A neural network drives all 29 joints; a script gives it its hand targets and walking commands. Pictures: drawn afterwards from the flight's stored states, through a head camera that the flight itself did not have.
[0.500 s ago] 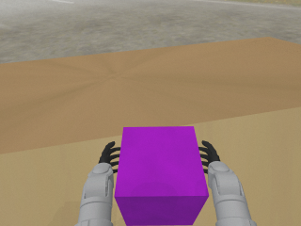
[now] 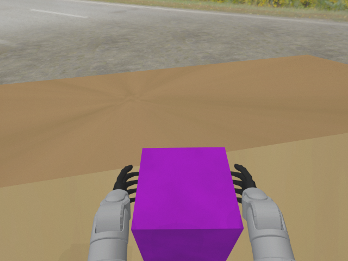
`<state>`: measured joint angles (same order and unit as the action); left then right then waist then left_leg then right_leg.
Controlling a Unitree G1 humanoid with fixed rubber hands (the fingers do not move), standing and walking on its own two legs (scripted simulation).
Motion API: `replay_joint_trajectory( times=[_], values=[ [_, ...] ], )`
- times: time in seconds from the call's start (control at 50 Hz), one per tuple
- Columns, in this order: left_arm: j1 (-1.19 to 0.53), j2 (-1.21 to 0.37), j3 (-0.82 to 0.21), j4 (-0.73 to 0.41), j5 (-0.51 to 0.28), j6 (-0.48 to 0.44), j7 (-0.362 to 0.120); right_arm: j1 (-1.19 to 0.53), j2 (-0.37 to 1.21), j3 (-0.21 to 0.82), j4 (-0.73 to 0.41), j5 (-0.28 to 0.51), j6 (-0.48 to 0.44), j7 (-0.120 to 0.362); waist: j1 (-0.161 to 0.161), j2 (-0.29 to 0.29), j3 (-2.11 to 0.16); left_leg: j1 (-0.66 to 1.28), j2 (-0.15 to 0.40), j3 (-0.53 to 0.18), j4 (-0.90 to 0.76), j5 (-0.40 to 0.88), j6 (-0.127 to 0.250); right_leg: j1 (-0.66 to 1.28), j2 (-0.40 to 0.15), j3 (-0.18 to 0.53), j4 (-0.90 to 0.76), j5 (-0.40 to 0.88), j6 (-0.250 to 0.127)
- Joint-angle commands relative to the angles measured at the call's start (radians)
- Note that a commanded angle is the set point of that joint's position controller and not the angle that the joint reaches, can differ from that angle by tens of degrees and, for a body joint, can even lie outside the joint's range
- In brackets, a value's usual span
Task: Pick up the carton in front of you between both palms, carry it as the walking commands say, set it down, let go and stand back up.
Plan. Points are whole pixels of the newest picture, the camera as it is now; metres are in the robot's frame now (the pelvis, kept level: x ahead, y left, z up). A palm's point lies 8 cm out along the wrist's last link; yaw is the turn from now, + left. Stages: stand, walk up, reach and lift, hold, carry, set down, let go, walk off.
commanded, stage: hold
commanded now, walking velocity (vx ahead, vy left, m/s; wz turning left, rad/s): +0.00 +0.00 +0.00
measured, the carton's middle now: (184, 207) +0.30 +0.00 -0.03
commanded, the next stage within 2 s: carry in 0.30 s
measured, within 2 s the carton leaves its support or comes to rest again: neither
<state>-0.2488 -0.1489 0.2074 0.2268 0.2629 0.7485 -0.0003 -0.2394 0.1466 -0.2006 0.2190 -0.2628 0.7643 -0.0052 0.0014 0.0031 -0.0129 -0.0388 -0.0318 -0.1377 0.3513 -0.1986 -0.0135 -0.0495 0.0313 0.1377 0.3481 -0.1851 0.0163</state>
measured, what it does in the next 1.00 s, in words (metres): walks ahead: right foot, then left foot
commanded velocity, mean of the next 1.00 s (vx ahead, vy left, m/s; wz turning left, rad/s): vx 0.37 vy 0.00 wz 0.00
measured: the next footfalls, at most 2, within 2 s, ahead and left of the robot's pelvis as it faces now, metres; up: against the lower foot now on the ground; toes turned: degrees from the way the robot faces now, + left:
right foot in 0.68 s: +0.13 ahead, -0.09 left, +0.00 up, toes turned -8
left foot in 0.96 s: +0.35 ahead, +0.14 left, +0.00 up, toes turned +12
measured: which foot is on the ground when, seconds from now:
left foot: down 0.00-0.68, up 0.70-0.94, down 0.96-1.00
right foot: down 0.00-0.50, up 0.52-0.66, down 0.68-0.98, up 1.00-1.00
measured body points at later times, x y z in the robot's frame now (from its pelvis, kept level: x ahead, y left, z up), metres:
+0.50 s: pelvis +0.01 +0.01 -0.01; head -0.03 +0.02 +0.43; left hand +0.31 +0.17 +0.06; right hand +0.32 -0.13 +0.06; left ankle +0.00 +0.14 -0.75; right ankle +0.01 -0.14 -0.74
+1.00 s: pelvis +0.25 +0.05 -0.03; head +0.21 +0.06 +0.42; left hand +0.48 +0.22 +0.07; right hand +0.50 -0.09 +0.07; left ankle +0.32 +0.13 -0.75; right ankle +0.09 -0.08 -0.74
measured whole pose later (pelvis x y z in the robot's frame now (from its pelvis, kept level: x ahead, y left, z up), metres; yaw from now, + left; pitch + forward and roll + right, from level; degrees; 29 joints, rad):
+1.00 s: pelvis +0.25 +0.05 -0.03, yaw +1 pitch +4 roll +1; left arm 0.04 -0.13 0.06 -0.54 -0.02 1.16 0.19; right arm 0.02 0.13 -0.06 -0.48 0.01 1.15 -0.18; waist 0.04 -0.05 -0.17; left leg -0.46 0.03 0.23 0.58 -0.17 0.05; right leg -0.12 -0.13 -0.13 0.63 -0.50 0.04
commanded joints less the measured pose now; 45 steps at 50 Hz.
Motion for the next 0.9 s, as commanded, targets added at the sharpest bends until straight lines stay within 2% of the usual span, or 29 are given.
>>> replay_joint_trajectory(
  times=[0.0, 0.26, 0.28, 0.3, 0.32, 0.34, 0.38, 0.4, 0.42, 0.44, 0.46, 0.48, 0.5, 0.52, 0.54, 0.56, 0.6, 0.62, 0.64, 0.66, 0.68, 0.7, 0.72, 0.74, 0.76, 0.78, 0.8, 0.84, 0.88],
  values=[
    [-0.457, -0.914, -0.508, 0.004, -0.237, -0.006, -0.24, -0.495, 0.895, 0.514, -0.025, 0.248, -0.024, 0.245, 0.0, 0.002, -0.135, -0.011, -0.063, 0.073, -0.058, 0.116, -0.007, 0.033, 0.07, -0.074, -0.048, 0.1, -0.001],
    [-0.577, -0.946, -0.506, 0.04, -0.239, -0.025, -0.258, -0.613, 0.94, 0.514, 0.011, 0.25, -0.04, 0.257, 0.002, -0.002, -0.187, -0.019, -0.06, 0.08, -0.04, 0.048, -0.001, 0.028, 0.062, -0.078, -0.032, 0.04, -0.001],
    [-0.585, -0.933, -0.5, 0.029, -0.246, -0.022, -0.255, -0.627, 0.933, 0.517, 0.001, 0.253, -0.039, 0.253, -0.002, -0.031, -0.212, -0.137, 0.098, 0.036, 0.041, -0.099, 0.012, -0.072, -0.106, -0.026, 0.033, -0.108, -0.012],
    [-0.574, -0.931, -0.506, 0.017, -0.251, -0.019, -0.25, -0.622, 0.923, 0.517, -0.01, 0.258, -0.038, 0.25, 0.001, -0.033, -0.234, -0.156, 0.076, 0.023, 0.044, -0.269, 0.014, -0.113, -0.106, 0.005, -0.004, -0.314, -0.019],
    [-0.569, -0.932, -0.524, -0.008, -0.261, -0.016, -0.243, -0.629, 0.926, 0.535, -0.037, 0.273, -0.035, 0.246, 0.001, -0.049, -0.214, -0.205, 0.062, 0.039, 0.061, -0.412, 0.014, -0.17, -0.11, 0.025, -0.033, -0.498, -0.03],
    [-0.582, -0.936, -0.54, -0.04, -0.267, -0.011, -0.236, -0.64, 0.933, 0.557, -0.063, 0.287, -0.03, 0.242, -0.001, -0.07, -0.197, -0.255, 0.05, 0.063, 0.1, -0.462, 0.01, -0.19, -0.126, 0.048, -0.051, -0.581, -0.044],
    [-0.564, -0.932, -0.571, -0.09, -0.285, 0.005, -0.22, -0.643, 0.937, 0.602, -0.118, 0.318, -0.013, 0.233, 0.006, -0.129, -0.226, -0.282, 0.016, 0.164, 0.243, -0.26, -0.004, -0.176, -0.188, 0.097, -0.076, -0.506, -0.08],
    [-0.547, -0.927, -0.598, -0.123, -0.298, 0.018, -0.21, -0.634, 0.939, 0.632, -0.153, 0.34, 0.0, 0.229, 0.005, -0.158, -0.253, -0.287, 0.008, 0.197, 0.246, -0.212, -0.004, -0.164, -0.209, 0.106, -0.068, -0.47, -0.099],
    [-0.537, -0.928, -0.631, -0.165, -0.313, 0.035, -0.2, -0.628, 0.944, 0.663, -0.19, 0.361, 0.016, 0.223, 0.003, -0.156, -0.28, -0.262, 0.009, 0.207, 0.2, -0.208, 0.003, -0.175, -0.211, 0.087, -0.052, -0.463, -0.107],
    [-0.539, -0.925, -0.658, -0.215, -0.328, 0.056, -0.19, -0.631, 0.944, 0.685, -0.228, 0.376, 0.034, 0.217, 0.001, -0.131, -0.29, -0.207, 0.007, 0.21, 0.136, -0.23, 0.01, -0.219, -0.192, 0.043, -0.027, -0.483, -0.098],
    [-0.543, -0.923, -0.685, -0.264, -0.344, 0.079, -0.18, -0.633, 0.939, 0.705, -0.266, 0.389, 0.054, 0.208, -0.001, -0.069, -0.279, -0.153, 0.043, 0.158, 0.067, -0.293, 0.019, -0.291, -0.155, -0.022, 0.041, -0.486, -0.075],
    [-0.554, -0.921, -0.71, -0.31, -0.36, 0.104, -0.17, -0.612, 0.922, 0.714, -0.295, 0.393, 0.075, 0.196, -0.011, 0.085, -0.259, -0.099, 0.164, -0.027, -0.031, -0.422, 0.055, -0.404, -0.099, -0.119, 0.21, -0.436, -0.036],
    [-0.558, -0.918, -0.729, -0.345, -0.373, 0.129, -0.159, -0.577, 0.911, 0.719, -0.314, 0.392, 0.099, 0.182, -0.024, 0.252, -0.226, -0.025, 0.293, -0.241, -0.149, -0.517, 0.115, -0.552, -0.033, -0.231, 0.413, -0.332, 0.003],
    [-0.568, -0.907, -0.753, -0.38, -0.388, 0.152, -0.151, -0.532, 0.906, 0.722, -0.333, 0.39, 0.121, 0.164, -0.028, 0.271, -0.179, 0.011, 0.366, -0.357, -0.179, -0.428, 0.178, -0.652, -0.055, -0.228, 0.434, -0.322, 0.002],
    [-0.558, -0.903, -0.781, -0.408, -0.41, 0.173, -0.142, -0.508, 0.89, 0.722, -0.378, 0.387, 0.142, 0.145, -0.028, 0.215, -0.179, 0.011, 0.371, -0.336, -0.156, -0.298, 0.202, -0.65, -0.078, -0.212, 0.412, -0.334, -0.006],
    [-0.528, -0.901, -0.794, -0.43, -0.43, 0.193, -0.131, -0.483, 0.881, 0.724, -0.42, 0.389, 0.164, 0.126, -0.027, 0.166, -0.213, 0.024, 0.35, -0.249, -0.12, -0.2, 0.195, -0.609, -0.081, -0.218, 0.346, -0.327, -0.011],
    [-0.445, -0.884, -0.806, -0.492, -0.449, 0.233, -0.101, -0.418, 0.858, 0.739, -0.508, 0.396, 0.206, 0.088, -0.023, 0.156, -0.282, 0.008, 0.271, -0.064, -0.05, -0.043, 0.155, -0.449, -0.025, -0.301, 0.188, -0.194, -0.009],
    [-0.388, -0.871, -0.797, -0.515, -0.447, 0.255, -0.082, -0.378, 0.848, 0.741, -0.541, 0.4, 0.23, 0.07, -0.014, 0.153, -0.311, -0.041, 0.229, 0.031, 0.006, -0.012, 0.129, -0.31, -0.003, -0.345, 0.081, -0.107, -0.007],
    [-0.333, -0.854, -0.783, -0.541, -0.443, 0.277, -0.062, -0.324, 0.833, 0.74, -0.571, 0.402, 0.254, 0.053, -0.014, 0.124, -0.344, -0.14, 0.2, 0.095, 0.074, -0.047, 0.104, -0.125, -0.014, -0.342, 0.036, -0.057, -0.009],
    [-0.274, -0.839, -0.768, -0.558, -0.435, 0.3, -0.04, -0.278, 0.809, 0.735, -0.592, 0.402, 0.277, 0.035, -0.003, 0.064, -0.38, -0.311, 0.175, 0.143, 0.181, -0.117, 0.075, 0.099, -0.085, -0.255, 0.004, -0.065, -0.032],
    [-0.218, -0.807, -0.742, -0.571, -0.416, 0.319, -0.014, -0.265, 0.787, 0.731, -0.626, 0.408, 0.305, 0.018, 0.017, -0.15, -0.395, -0.531, 0.108, 0.245, 0.42, -0.207, 0.026, 0.253, -0.291, 0.056, -0.097, -0.254, -0.106],
    [-0.185, -0.785, -0.706, -0.569, -0.391, 0.335, 0.013, -0.303, 0.763, 0.736, -0.674, 0.427, 0.331, 0.002, 0.025, -0.302, -0.319, -0.78, 0.059, 0.277, 0.528, -0.318, 0.011, 0.321, -0.458, 0.323, -0.115, -0.182, -0.222],
    [-0.169, -0.779, -0.68, -0.604, -0.374, 0.351, 0.037, -0.322, 0.761, 0.753, -0.702, 0.451, 0.349, -0.013, 0.031, -0.233, -0.267, -0.837, 0.1, 0.214, 0.586, -0.393, 0.027, 0.291, -0.491, 0.345, -0.111, -0.062, -0.272],
    [-0.163, -0.784, -0.67, -0.648, -0.377, 0.364, 0.055, -0.309, 0.768, 0.755, -0.725, 0.469, 0.36, -0.026, 0.029, -0.155, -0.252, -0.852, 0.119, 0.206, 0.615, -0.399, 0.025, 0.27, -0.471, 0.288, -0.109, -0.006, -0.266],
    [-0.162, -0.798, -0.672, -0.702, -0.388, 0.372, 0.069, -0.28, 0.78, 0.749, -0.747, 0.48, 0.365, -0.036, 0.029, -0.097, -0.253, -0.842, 0.135, 0.205, 0.584, -0.361, 0.021, 0.247, -0.448, 0.217, -0.124, -0.012, -0.239],
    [-0.164, -0.811, -0.683, -0.754, -0.401, 0.377, 0.081, -0.245, 0.794, 0.739, -0.769, 0.484, 0.368, -0.047, 0.03, -0.089, -0.252, -0.801, 0.143, 0.213, 0.498, -0.312, 0.016, 0.214, -0.42, 0.13, -0.141, -0.03, -0.202],
    [-0.162, -0.814, -0.692, -0.798, -0.418, 0.38, 0.091, -0.211, 0.801, 0.728, -0.79, 0.48, 0.368, -0.06, 0.025, -0.105, -0.254, -0.724, 0.125, 0.24, 0.422, -0.23, 0.011, 0.163, -0.374, 0.037, -0.141, -0.008, -0.169],
    [-0.157, -0.766, -0.698, -0.838, -0.437, 0.383, 0.113, -0.169, 0.758, 0.687, -0.807, 0.453, 0.366, -0.097, 0.022, -0.148, -0.253, -0.586, 0.083, 0.296, 0.312, -0.121, 0.006, 0.079, -0.318, -0.09, -0.135, 0.021, -0.14],
    [-0.121, -0.693, -0.692, -0.857, -0.448, 0.385, 0.14, -0.11, 0.685, 0.641, -0.814, 0.42, 0.364, -0.138, 0.02, -0.162, -0.24, -0.434, 0.057, 0.337, 0.209, -0.03, 0.01, -0.019, -0.292, -0.171, -0.108, 0.006, -0.121]
  ],
)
